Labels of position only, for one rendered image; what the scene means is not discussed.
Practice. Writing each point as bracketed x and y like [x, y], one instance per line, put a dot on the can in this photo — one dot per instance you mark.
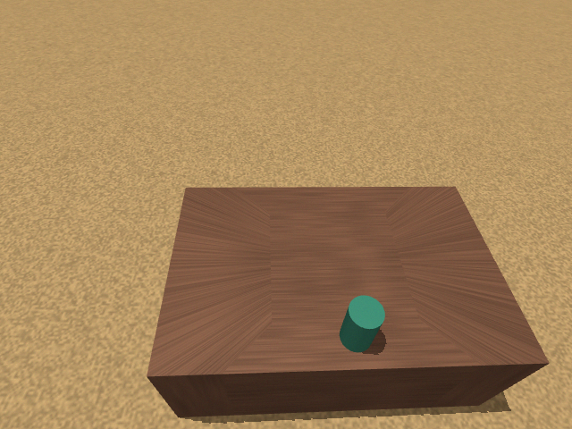
[363, 319]

